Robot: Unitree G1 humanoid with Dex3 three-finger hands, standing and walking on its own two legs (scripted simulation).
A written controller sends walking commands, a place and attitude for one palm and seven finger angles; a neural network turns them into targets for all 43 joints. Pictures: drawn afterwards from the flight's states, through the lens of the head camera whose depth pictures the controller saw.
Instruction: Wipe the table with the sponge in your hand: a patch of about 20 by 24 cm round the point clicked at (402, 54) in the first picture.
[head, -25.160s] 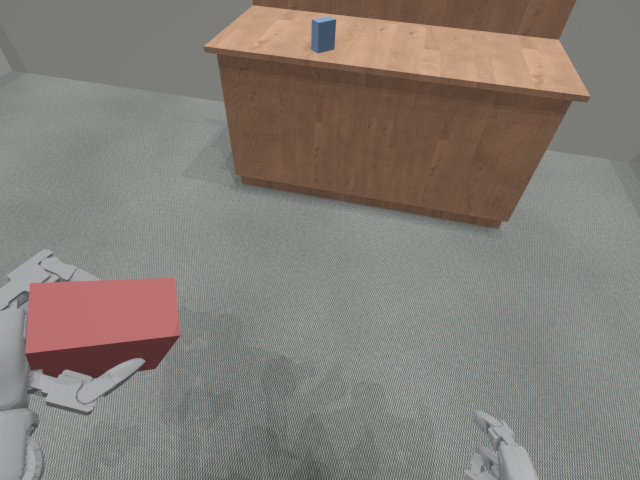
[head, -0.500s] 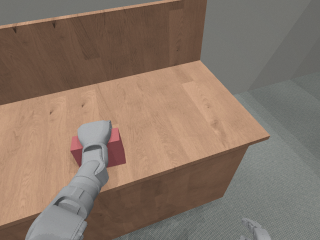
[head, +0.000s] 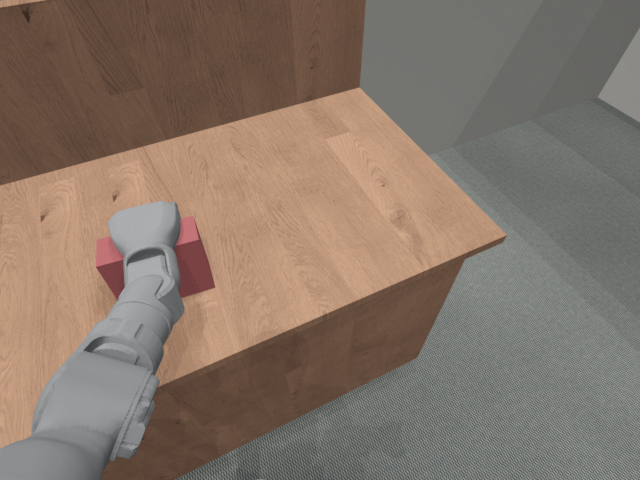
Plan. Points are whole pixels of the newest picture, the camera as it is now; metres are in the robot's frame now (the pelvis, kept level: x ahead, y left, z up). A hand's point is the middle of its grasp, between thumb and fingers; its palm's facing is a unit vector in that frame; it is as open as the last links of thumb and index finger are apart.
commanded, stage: wipe forward along the third lane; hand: left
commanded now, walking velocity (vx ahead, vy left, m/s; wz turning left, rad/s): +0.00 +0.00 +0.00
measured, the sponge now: (163, 272) +0.41 +0.24 -0.01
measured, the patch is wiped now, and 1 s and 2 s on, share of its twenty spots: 0.90 1.00 1.00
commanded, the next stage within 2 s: wipe back along the third lane in 0.68 s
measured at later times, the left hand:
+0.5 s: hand (152, 223) +0.48 +0.26 +0.02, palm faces -0.12 +0.00 -0.99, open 9.8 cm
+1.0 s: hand (145, 213) +0.50 +0.28 +0.02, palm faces -0.08 +0.01 -1.00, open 9.8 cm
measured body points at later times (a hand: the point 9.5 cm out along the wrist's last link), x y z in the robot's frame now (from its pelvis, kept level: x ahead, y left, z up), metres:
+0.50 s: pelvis +0.02 +0.02 -0.01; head +0.09 +0.02 +0.44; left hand +0.48 +0.26 +0.08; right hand +0.06 -0.25 -0.14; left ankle +0.05 +0.14 -0.71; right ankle +0.02 -0.09 -0.71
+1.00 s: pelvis +0.03 +0.04 -0.01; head +0.11 +0.05 +0.43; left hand +0.50 +0.27 +0.08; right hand +0.04 -0.23 -0.14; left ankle +0.05 +0.14 -0.71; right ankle +0.02 -0.09 -0.71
